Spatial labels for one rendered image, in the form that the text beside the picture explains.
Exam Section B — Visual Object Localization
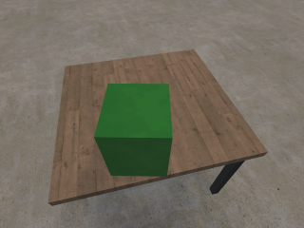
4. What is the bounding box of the carton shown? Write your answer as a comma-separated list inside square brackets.
[94, 84, 173, 177]

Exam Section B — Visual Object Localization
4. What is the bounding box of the table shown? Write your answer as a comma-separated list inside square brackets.
[47, 49, 268, 206]

